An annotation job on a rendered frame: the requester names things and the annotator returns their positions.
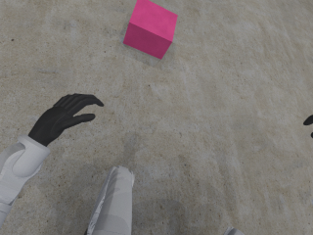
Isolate left robot shin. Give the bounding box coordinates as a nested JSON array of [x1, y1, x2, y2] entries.
[[86, 166, 117, 235]]

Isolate robot right hand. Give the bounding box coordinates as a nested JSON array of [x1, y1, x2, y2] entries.
[[303, 115, 313, 138]]

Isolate robot left hand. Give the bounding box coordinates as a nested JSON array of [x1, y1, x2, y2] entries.
[[28, 93, 104, 147]]

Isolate robot left forearm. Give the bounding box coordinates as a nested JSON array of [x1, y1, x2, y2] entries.
[[0, 134, 51, 229]]

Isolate carton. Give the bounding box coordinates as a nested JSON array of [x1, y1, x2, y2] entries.
[[123, 0, 178, 59]]

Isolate left robot thigh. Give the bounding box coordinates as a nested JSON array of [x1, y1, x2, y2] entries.
[[91, 165, 135, 235]]

